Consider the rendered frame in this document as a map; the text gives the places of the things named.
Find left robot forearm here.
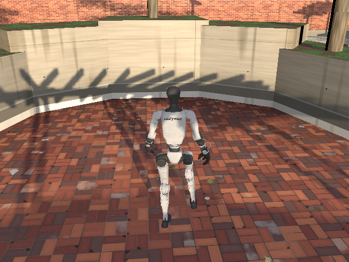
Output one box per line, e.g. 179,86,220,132
145,131,153,147

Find robot right shin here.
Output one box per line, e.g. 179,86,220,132
187,170,195,202

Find right robot forearm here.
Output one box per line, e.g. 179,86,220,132
196,132,209,154

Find humanoid robot torso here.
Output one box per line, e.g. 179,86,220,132
161,107,186,164

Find right robot hand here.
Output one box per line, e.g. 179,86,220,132
198,152,210,165

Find right robot upper arm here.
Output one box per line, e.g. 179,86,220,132
185,110,201,140

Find left robot hand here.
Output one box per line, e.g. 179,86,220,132
145,144,158,153

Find left robot upper arm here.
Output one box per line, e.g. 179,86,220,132
147,110,163,139

